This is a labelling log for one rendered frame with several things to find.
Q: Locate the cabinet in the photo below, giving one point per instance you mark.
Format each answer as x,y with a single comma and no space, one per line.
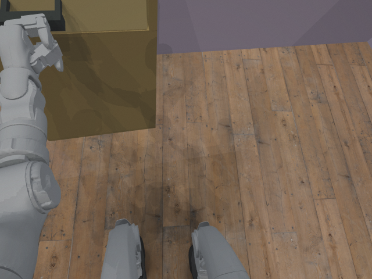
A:
108,83

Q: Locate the handle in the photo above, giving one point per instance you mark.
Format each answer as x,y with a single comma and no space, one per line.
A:
54,17

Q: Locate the robot left thigh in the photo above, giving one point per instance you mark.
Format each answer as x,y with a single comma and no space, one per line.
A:
120,261

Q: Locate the right robot shin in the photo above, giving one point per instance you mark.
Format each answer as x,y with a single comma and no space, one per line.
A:
200,264

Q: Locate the drawer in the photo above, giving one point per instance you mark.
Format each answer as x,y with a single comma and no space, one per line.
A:
92,15

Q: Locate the left robot forearm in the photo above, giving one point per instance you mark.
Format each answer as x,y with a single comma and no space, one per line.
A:
23,123

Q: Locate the left robot upper arm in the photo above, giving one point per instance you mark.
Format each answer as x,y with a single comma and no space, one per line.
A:
28,192

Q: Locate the robot left hand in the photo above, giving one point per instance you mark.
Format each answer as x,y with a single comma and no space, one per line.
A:
16,49

